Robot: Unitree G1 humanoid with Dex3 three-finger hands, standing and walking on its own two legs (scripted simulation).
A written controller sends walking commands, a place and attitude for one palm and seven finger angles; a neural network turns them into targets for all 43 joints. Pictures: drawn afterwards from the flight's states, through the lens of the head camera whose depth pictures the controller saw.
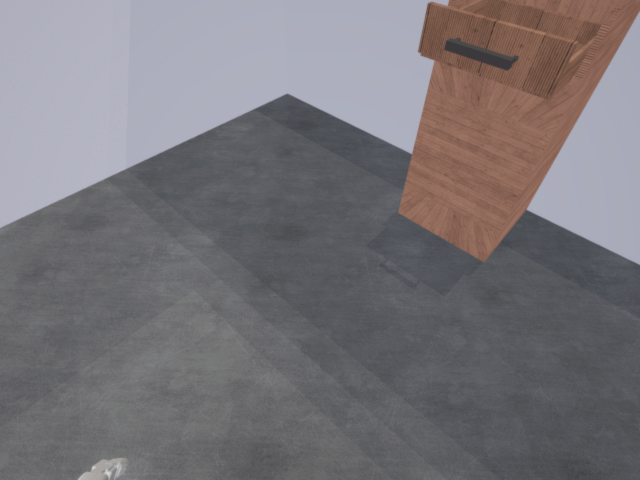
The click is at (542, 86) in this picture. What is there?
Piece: drawer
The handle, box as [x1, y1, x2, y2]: [444, 38, 518, 70]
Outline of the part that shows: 444,48 446,50 507,70 512,63 517,59 518,56 515,55 510,57 462,42 460,38 450,38 446,40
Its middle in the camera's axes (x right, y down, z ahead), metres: +0.41 -0.48 +0.99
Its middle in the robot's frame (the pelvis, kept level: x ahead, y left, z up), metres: +1.09 -0.36 +0.09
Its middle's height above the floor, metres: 0.86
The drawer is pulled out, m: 0.18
